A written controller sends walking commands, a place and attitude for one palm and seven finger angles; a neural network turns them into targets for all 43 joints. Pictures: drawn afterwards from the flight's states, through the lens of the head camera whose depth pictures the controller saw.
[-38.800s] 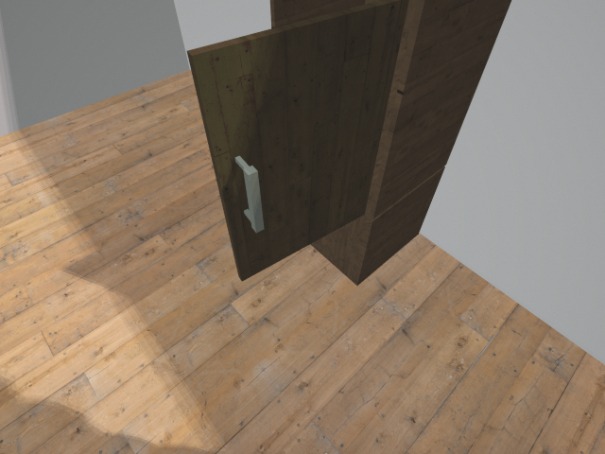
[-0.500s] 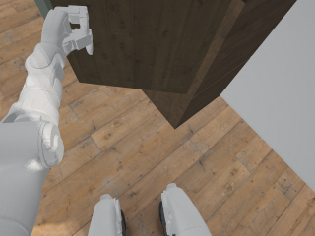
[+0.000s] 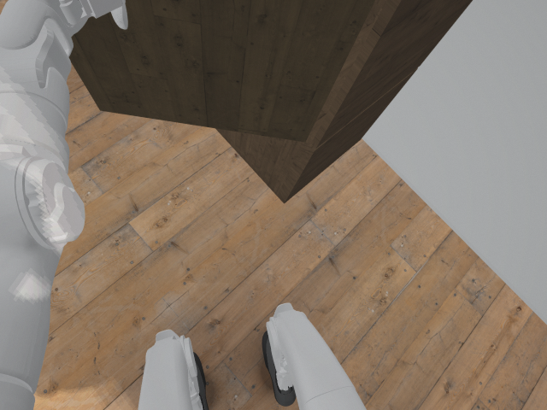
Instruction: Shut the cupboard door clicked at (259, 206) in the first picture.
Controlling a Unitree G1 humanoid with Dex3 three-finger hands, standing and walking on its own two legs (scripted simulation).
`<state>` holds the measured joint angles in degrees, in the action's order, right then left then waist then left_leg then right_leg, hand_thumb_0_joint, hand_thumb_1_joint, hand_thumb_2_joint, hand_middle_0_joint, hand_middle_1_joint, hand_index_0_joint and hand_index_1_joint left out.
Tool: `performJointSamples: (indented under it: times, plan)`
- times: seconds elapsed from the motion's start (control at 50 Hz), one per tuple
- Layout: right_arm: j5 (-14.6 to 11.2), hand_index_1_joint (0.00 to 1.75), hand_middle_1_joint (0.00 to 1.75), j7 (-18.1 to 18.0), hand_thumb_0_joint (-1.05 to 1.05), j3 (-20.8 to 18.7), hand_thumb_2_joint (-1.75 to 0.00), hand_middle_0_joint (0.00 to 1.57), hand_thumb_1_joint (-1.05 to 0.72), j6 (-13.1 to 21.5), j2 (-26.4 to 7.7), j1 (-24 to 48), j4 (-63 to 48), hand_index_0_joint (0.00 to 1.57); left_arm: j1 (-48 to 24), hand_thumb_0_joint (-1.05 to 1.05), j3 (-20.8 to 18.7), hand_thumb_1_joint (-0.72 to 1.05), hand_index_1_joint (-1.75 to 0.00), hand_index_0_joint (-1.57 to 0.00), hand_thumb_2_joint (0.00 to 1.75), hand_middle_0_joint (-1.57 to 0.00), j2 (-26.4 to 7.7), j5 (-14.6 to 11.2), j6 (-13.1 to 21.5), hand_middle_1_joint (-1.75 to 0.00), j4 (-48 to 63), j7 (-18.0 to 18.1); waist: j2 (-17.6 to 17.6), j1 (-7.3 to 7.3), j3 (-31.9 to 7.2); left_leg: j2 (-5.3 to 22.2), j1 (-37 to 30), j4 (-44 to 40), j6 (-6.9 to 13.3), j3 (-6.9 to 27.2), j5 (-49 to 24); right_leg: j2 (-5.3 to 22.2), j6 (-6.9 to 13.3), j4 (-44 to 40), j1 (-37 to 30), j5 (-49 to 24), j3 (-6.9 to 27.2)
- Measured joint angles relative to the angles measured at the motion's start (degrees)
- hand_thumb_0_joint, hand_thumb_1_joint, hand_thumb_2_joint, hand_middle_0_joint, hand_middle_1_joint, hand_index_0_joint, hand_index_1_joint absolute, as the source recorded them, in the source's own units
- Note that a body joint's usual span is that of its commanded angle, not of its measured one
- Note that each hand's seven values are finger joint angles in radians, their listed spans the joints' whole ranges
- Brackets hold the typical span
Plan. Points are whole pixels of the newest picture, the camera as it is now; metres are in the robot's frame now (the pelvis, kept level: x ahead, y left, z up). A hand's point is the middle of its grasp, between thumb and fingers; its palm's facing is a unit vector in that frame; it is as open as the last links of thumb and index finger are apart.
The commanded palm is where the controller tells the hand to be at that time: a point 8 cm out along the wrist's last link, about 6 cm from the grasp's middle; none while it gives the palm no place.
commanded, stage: pull the fist back off the door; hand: left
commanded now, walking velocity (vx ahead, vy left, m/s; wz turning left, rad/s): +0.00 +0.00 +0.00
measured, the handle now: out of the picture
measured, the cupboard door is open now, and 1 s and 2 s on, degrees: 43 42 42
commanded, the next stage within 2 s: draw the hand back to the body in 0.82 s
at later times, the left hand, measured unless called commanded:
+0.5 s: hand (116, 28) +0.55 +0.08 +0.12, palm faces +0.01 -1.00 -0.02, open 3.1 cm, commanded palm +0.51 +0.13 +0.11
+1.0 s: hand (119, 68) +0.50 +0.08 +0.12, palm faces +0.01 -1.00 -0.04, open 3.1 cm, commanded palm +0.46 +0.14 +0.12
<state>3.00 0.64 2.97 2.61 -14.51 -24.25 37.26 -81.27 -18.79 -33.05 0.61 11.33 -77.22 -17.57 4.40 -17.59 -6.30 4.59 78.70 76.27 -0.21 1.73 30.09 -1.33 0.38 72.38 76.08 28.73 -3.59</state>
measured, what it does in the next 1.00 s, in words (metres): stands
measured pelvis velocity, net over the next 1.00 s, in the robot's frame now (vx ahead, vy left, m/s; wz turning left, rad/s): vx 0.01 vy -0.01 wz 0.05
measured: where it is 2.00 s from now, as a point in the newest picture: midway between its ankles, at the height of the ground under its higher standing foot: (240, 392)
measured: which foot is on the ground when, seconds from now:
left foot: down 0.00-1.00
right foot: down 0.00-1.00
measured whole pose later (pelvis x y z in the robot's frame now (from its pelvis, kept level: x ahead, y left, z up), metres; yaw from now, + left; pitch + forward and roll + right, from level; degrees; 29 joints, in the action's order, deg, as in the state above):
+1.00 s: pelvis +0.01 -0.01 +0.04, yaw +3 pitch +22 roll +0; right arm 2.5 3.0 -0.3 -1.7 -13.0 -18.0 36.6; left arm -50.5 -12.3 -11.6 -1.1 28.6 -64.5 2.9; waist 2.2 -9.0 -8.0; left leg 2.6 58.8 64.3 -1.1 -0.3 27.3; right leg 0.5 0.9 64.4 58.1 28.1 -1.9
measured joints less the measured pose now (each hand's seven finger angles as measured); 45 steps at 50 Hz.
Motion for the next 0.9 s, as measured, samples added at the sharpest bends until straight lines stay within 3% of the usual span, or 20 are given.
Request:
performJointSamples:
  times: [0.04, 0.1, 0.16, 0.2, 0.4, 0.66, 0.78, 0.9]
  plan:
    - [0.9, 0.30, 0.30, 1.2, 0.00, -0.4, -0.90, 0.20, -0.91, 0.2, 0.2, -0.8, -0.6, 0.20, 1.3, -0.01, -2.3, 0.82, -1.50, -1.30, 0.90, -1.30, 2.8, -0.3, 0.4, -1.50, 2.0, 6.9, 0.0, 0.45, -0.7, 0.0, 0.1, -0.3, -0.1, -0.1, 0.0, 0.0, -0.1, -0.3, 0.2, -0.1, 0.1]
    - [2.3, 0.30, 0.30, 3.4, 0.00, -0.8, -0.90, 0.20, -0.91, -0.2, 0.8, -1.5, -1.4, 0.20, 4.8, -0.01, -3.5, 0.83, -1.50, -1.30, 0.92, -1.30, 7.7, 2.6, 3.2, -1.50, 5.2, 17.8, -0.2, 0.95, -1.4, 0.0, -0.9, -1.2, -0.1, -0.5, -0.2, 0.0, -0.1, -0.9, -0.6, -0.2, 0.4]
    - [2.8, 0.30, 0.30, 5.0, 0.00, -1.0, -0.90, 0.20, -0.91, -1.2, 1.5, -1.3, -1.8, 0.20, 8.6, -0.01, -3.1, 0.84, -1.50, -1.30, 0.92, -1.30, 9.2, 6.0, 5.2, -1.50, 6.0, 23.3, -0.1, 0.78, -1.5, -0.1, -2.8, -2.4, -0.1, -0.9, -0.3, 0.1, -0.1, -1.7, -2.2, -0.3, 0.9]
    - [2.6, 0.30, 0.30, 5.4, 0.00, -1.2, -0.90, 0.20, -0.91, -1.9, 2.0, -1.1, -1.8, 0.20, 11.1, 0.00, -2.5, 0.86, -1.50, -1.30, 0.92, -1.30, 9.7, 6.4, 6.3, -1.50, 6.8, 23.7, -0.1, 1.00, -1.1, -0.1, -4.6, -3.6, -0.1, -1.3, -0.6, 0.1, -0.1, -2.6, -3.7, -0.5, 1.2]
    - [1.2, 0.30, 0.30, 4.9, 0.00, -2.0, -0.90, 0.20, -0.91, -3.2, 1.5, -1.3, -0.2, 0.20, 18.2, 0.02, 1.6, 0.89, -1.50, -1.30, 0.90, -1.30, 14.5, 0.9, 11.2, -1.50, 6.7, 21.1, -0.5, 4.47, -1.6, -0.9, -13.5, -9.8, -0.4, -1.7, -2.1, 0.8, 0.0, -7.9, -12.3, -1.3, 1.4]
    - [0.3, 0.30, 0.30, 3.9, 0.00, -4.7, -0.90, 0.20, -0.91, -4.5, -0.4, 2.4, -1.0, 0.20, 29.6, 0.02, 5.8, 0.90, -1.50, -1.30, 0.90, -1.30, 20.7, -0.7, 16.8, -1.50, 13.4, 21.1, -2.3, 7.35, -1.7, -1.7, -17.5, -11.0, -0.6, -1.9, -2.0, 1.5, 0.2, -7.9, -15.9, -0.4, 1.6]
    - [-0.2, 0.30, 0.30, 3.2, 0.00, -4.7, -0.90, 0.20, -0.91, -4.8, 0.2, 4.9, -0.6, 0.20, 33.2, 0.02, 7.9, 0.90, -1.50, -1.30, 0.90, -1.30, 22.9, -1.3, 17.5, -1.50, 16.5, 21.6, -2.2, 8.69, -1.5, -1.9, -19.2, -11.5, -0.7, -2.1, -2.1, 1.7, 0.2, -8.0, -17.4, -0.3, 1.8]
    - [-0.4, 0.30, 0.30, 2.5, 0.00, -3.7, -0.90, 0.20, -0.91, -4.5, 1.2, 6.4, -0.5, 0.20, 32.1, 0.02, 7.6, 0.89, -1.50, -1.31, 0.90, -1.30, 22.5, -1.4, 17.2, -1.50, 14.0, 21.7, -2.1, 8.79, -1.5, -2.1, -20.3, -12.1, -0.8, -2.0, -2.6, 1.9, 0.4, -8.3, -18.4, -0.5, 1.7]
